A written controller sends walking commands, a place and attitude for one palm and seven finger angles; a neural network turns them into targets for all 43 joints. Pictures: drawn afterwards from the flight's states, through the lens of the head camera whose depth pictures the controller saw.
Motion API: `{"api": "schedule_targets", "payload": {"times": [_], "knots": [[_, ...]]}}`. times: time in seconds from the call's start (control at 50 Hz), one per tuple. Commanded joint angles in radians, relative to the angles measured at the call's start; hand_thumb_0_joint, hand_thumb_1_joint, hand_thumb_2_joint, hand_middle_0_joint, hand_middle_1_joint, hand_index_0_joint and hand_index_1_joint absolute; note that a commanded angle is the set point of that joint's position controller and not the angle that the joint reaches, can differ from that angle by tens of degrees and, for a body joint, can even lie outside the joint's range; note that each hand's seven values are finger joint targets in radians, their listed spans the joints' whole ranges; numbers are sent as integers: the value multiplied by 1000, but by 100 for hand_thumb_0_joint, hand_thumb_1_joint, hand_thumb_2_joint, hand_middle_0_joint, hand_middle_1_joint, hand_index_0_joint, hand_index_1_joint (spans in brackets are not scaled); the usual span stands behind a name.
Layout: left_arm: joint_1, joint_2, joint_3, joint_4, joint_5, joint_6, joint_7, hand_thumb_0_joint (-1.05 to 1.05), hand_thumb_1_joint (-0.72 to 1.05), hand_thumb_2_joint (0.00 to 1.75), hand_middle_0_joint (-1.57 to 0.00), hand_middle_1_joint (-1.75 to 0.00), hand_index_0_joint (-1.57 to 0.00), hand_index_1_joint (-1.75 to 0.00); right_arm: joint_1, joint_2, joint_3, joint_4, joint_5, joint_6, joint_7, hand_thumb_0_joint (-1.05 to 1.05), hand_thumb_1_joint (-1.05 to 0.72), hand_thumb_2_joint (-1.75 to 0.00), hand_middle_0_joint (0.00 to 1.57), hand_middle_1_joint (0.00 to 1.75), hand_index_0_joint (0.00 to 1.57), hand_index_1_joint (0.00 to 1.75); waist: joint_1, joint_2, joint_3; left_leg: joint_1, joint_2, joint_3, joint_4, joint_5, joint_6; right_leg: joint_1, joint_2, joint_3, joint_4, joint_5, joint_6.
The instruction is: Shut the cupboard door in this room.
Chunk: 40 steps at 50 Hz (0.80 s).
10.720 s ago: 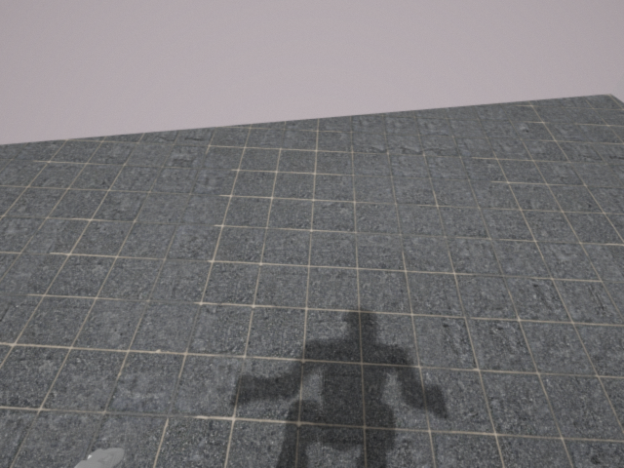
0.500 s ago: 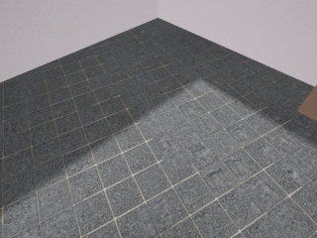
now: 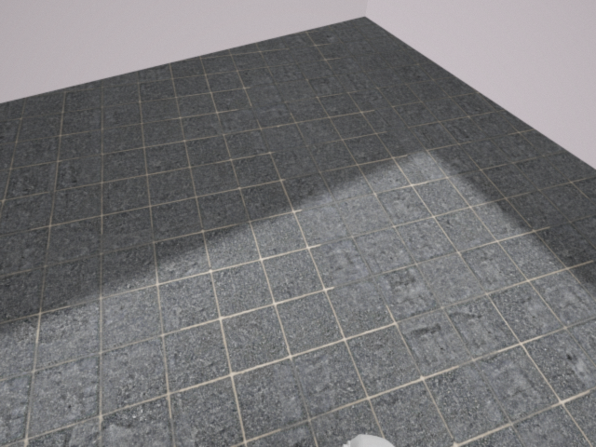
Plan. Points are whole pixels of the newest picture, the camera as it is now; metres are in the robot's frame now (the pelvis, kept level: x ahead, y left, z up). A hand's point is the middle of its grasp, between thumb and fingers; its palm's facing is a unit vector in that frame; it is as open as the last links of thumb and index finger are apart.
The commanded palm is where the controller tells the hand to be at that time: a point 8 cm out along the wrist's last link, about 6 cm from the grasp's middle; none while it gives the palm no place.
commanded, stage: turn or walk to find it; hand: left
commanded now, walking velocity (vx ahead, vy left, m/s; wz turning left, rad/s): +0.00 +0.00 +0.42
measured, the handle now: out of the picture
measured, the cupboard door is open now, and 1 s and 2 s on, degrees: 84 84 84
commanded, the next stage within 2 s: none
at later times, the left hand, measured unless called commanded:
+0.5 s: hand out of the picture -0.01 +0.15 -0.16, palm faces +0.24 -0.93 -0.26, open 7.4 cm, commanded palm none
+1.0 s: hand out of the picture -0.05 +0.22 -0.16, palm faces +0.44 -0.86 -0.25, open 7.4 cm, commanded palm none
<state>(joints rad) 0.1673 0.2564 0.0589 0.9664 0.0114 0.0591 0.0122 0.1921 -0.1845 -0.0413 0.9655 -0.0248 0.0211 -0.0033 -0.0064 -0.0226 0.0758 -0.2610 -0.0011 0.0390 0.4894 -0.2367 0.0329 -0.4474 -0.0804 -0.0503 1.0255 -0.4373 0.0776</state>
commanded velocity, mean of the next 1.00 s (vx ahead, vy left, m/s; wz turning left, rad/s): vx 0.00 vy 0.00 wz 0.42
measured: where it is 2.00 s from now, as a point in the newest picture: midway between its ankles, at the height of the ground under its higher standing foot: outside the picture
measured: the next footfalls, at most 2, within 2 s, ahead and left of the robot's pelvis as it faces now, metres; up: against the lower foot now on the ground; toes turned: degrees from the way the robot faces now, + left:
right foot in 0.20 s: +0.03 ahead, -0.14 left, +0.00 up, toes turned +1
left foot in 0.66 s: -0.05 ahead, +0.10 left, +0.00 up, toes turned +24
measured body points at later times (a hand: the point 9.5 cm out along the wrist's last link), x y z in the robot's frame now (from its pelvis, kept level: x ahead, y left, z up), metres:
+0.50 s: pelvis -0.02 -0.05 +0.00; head +0.02 -0.06 +0.45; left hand -0.02 +0.20 -0.14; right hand +0.09 -0.29 -0.16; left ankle -0.08 +0.10 -0.67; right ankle -0.01 -0.14 -0.74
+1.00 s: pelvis -0.04 -0.01 +0.00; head -0.02 +0.01 +0.45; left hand -0.07 +0.26 -0.14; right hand +0.13 -0.20 -0.14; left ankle -0.08 +0.08 -0.74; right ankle +0.01 -0.15 -0.69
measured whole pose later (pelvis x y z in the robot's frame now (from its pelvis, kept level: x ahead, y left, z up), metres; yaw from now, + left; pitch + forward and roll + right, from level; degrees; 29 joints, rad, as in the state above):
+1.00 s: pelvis -0.04 -0.01 +0.00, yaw +25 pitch +0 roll +0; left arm 0.14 0.25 0.05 0.94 0.01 0.06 0.01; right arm 0.17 -0.19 -0.04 0.95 -0.02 0.03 0.00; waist -0.01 -0.01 0.08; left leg -0.22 -0.03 -0.01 0.46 -0.24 0.04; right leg -0.41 -0.08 -0.03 0.93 -0.44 0.09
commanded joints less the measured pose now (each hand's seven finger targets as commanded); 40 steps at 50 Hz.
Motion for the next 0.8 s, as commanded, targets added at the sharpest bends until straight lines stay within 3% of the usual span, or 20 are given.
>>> {"api": "schedule_targets", "payload": {"times": [0.0,0.08,0.12,0.14,0.16,0.18,0.2,0.22,0.26,0.3,0.4,0.48,0.54,0.6,0.62,0.64,0.66,0.7,0.74,0.78], "knots": [[-32,40,9,-98,-1,-26,4,0,90,90,-20,-30,-20,-30,56,-219,-56,-50,0,-12,-13,0,-90,-90,20,30,20,30,-30,143,-123,179,262,-285,-147,410,148,-46,4,26,-97,-26,5],[-1,32,6,-102,-5,-35,7,0,90,90,-20,-30,-20,-30,27,-222,-64,-67,-3,-2,-6,0,-90,-90,20,30,20,30,-21,184,-122,97,235,-315,-120,403,134,90,38,4,-296,-10,-9],[74,40,10,-86,-7,-41,10,0,90,90,-20,-30,-20,-30,-7,-220,-68,-79,1,3,-3,0,-90,-90,20,30,20,30,16,162,-129,16,204,-312,-82,326,105,219,49,-13,-460,115,-14],[112,56,14,-75,-4,-48,13,0,90,90,-20,-30,-20,-30,-15,-204,-67,-86,7,4,-1,0,-90,-90,20,30,20,30,35,121,-133,-55,163,-292,-32,238,67,322,31,-10,-599,212,-17],[133,117,25,-76,8,-60,19,0,90,90,-20,-30,-20,-30,-3,-154,-62,-93,16,4,5,0,-90,-90,20,30,20,30,43,-32,-139,-184,78,-214,98,71,5,434,-105,126,-717,212,-55],[130,200,41,-88,20,-65,24,0,90,90,-20,-30,-20,-30,-12,-94,-49,-126,15,2,9,0,-90,-90,20,30,20,30,48,-296,-100,-342,-61,-66,310,-274,-63,442,-349,364,-762,302,-168],[116,194,42,-105,7,-66,24,0,90,90,-20,-30,-20,-30,-30,-153,-64,-117,4,19,6,0,-90,-90,20,30,20,30,61,-269,-93,-296,-23,-124,505,-337,-59,282,-404,379,-797,251,-227],[58,169,39,-117,8,-63,25,0,90,90,-20,-30,-20,-30,-42,-152,-70,-105,4,30,9,0,-90,-90,20,30,20,30,32,-198,-34,-294,-11,-137,634,-290,-56,196,-360,344,-810,183,-232],[-31,109,20,-135,6,-63,23,0,90,90,-20,-30,-20,-30,13,-137,-70,-64,2,37,21,0,-90,-90,20,30,20,30,-26,-100,-2,-298,17,-116,731,-169,-68,174,-259,164,-767,237,-184],[-7,87,13,-129,8,-75,22,0,90,90,-20,-30,-20,-30,34,-126,-61,-49,1,36,24,0,-90,-90,20,30,20,30,-20,-134,-31,-301,22,-85,735,-116,-90,246,-221,76,-729,395,-174],[102,120,22,-84,14,-73,22,0,90,90,-20,-30,-20,-30,-44,-116,-46,-62,6,35,20,0,-90,-90,20,30,20,30,32,-127,-67,-285,36,-38,573,-181,-113,374,-257,35,-680,585,-205],[152,153,30,-55,20,-67,21,0,90,90,-20,-30,-20,-30,-104,-105,-30,-75,15,24,17,0,-90,-90,20,30,20,30,66,-158,-93,-206,35,11,377,-234,-103,409,-283,16,-632,713,-223],[133,173,36,-45,21,-60,18,0,90,90,-20,-30,-20,-30,-85,-107,-26,-75,19,17,14,0,-90,-90,20,30,20,30,52,-181,-110,-126,27,40,249,-219,-87,393,-292,0,-602,697,-217],[100,167,39,-41,9,-51,15,0,90,90,-20,-30,-20,-30,-11,-132,-29,-58,15,3,14,0,-90,-90,20,30,20,30,1,-132,-138,71,34,61,-36,6,-67,299,-257,-77,-485,580,-131],[105,134,37,-55,1,-45,11,0,90,90,-20,-30,-20,-30,24,-199,-44,-56,10,-9,13,0,-90,-90,20,30,20,30,-21,36,-173,222,145,-79,-121,179,-21,153,-193,-125,-337,402,-71],[95,67,19,-92,-2,-41,4,0,90,90,-20,-30,-20,-30,69,-298,-66,-58,4,-11,10,0,-90,-90,20,30,20,30,-41,309,-165,322,384,-375,-139,538,104,-93,-65,-147,-143,-125,-1],[19,70,5,-114,9,-27,13,0,90,90,-20,-30,-20,-30,114,-314,-69,-37,7,-4,0,0,-90,-90,20,30,20,30,-72,276,-147,246,426,-377,-152,565,163,-91,-50,-49,-9,-220,-4],[-15,75,15,-95,2,-24,10,0,90,90,-20,-30,-20,-30,44,-264,-58,-43,5,-6,-17,0,-90,-90,20,30,20,30,-46,249,-106,202,347,-314,-135,547,166,-133,-50,22,98,-114,-1],[30,76,17,-67,3,-26,1,0,90,90,-20,-30,-20,-30,-29,-225,-43,-67,7,-12,-16,0,-90,-90,20,30,20,30,-1,177,-98,181,267,-215,-128,551,131,-103,-38,19,108,-11,7],[38,77,16,-61,4,-26,-2,0,90,90,-20,-30,-20,-30,-25,-217,-43,-71,9,-17,-14,0,-90,-90,20,30,20,30,0,142,-101,170,241,-193,-143,533,121,-75,-32,20,88,25,13]]}}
